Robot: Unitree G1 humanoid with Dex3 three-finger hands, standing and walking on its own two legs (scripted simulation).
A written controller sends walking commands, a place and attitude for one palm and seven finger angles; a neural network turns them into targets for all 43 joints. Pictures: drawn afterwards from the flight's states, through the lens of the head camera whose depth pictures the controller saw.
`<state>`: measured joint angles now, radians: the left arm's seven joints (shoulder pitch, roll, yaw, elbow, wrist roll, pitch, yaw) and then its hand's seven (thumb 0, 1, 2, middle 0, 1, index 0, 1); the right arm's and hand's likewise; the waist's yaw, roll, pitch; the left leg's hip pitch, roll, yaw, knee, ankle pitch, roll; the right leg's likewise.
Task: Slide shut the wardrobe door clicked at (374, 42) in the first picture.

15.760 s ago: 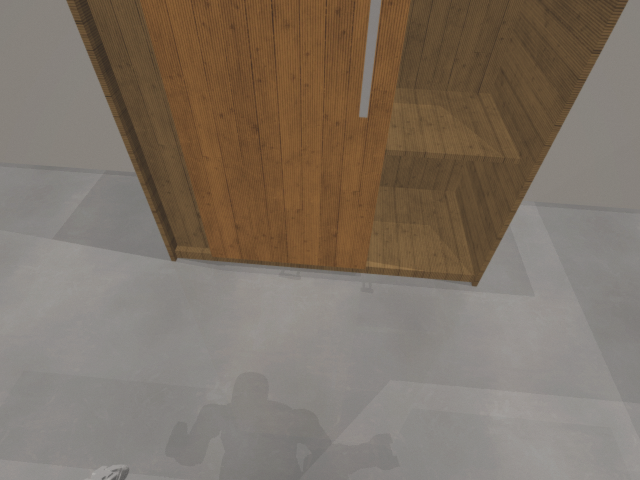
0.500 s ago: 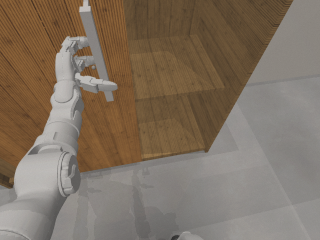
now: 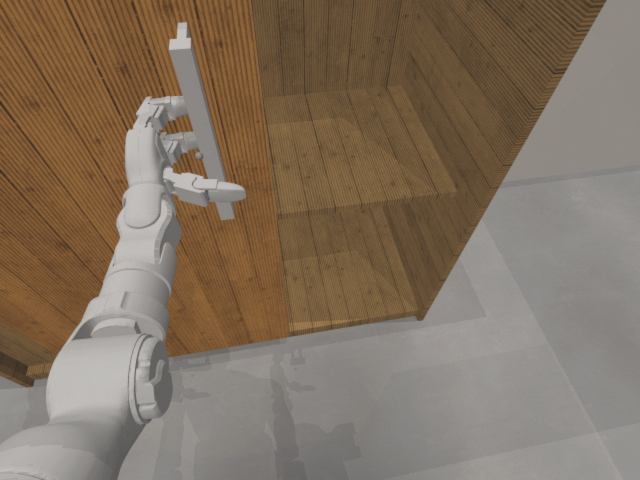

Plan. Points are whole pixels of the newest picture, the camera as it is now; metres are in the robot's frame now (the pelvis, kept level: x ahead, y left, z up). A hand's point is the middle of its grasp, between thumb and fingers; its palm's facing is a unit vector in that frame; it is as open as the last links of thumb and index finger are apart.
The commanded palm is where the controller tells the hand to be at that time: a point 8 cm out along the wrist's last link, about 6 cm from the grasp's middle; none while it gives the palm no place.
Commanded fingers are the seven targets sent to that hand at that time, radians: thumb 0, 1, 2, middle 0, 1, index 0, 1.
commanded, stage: move the hooked fingers beside the handle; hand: left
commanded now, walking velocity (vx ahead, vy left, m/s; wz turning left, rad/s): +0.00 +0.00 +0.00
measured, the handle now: (208, 137) +0.53 +0.14 +0.12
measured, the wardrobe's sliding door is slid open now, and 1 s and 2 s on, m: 0.43 0.43 0.43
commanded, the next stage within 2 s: none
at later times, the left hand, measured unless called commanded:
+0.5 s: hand (195, 158) +0.47 +0.14 +0.14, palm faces +0.13 -0.99 -0.01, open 14.0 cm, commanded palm +0.44 +0.19 +0.13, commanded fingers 0.00 -0.50 0.30 -0.30 -1.20 -0.30 -1.20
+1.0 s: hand (173, 165) +0.46 +0.17 +0.13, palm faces +0.13 -0.99 -0.01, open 14.0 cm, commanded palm +0.43 +0.21 +0.13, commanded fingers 0.00 -0.50 0.30 -0.30 -1.20 -0.30 -1.20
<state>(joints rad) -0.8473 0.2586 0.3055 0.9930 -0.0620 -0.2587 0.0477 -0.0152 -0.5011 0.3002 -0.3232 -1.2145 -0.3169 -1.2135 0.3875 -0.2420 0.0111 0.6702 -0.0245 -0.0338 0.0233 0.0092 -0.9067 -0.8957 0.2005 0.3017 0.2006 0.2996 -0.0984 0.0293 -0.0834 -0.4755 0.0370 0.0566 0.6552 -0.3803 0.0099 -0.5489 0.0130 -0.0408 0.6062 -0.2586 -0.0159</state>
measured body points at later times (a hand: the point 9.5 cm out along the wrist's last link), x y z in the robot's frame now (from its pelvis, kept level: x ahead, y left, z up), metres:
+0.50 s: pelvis -0.01 -0.01 +0.00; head +0.05 -0.01 +0.45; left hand +0.46 +0.19 +0.14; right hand +0.04 -0.26 -0.12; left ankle -0.04 +0.11 -0.72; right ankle +0.02 -0.11 -0.72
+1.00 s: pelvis -0.01 +0.00 +0.00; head +0.05 +0.00 +0.45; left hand +0.45 +0.22 +0.14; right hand +0.03 -0.26 -0.12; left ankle -0.04 +0.11 -0.72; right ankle +0.02 -0.11 -0.72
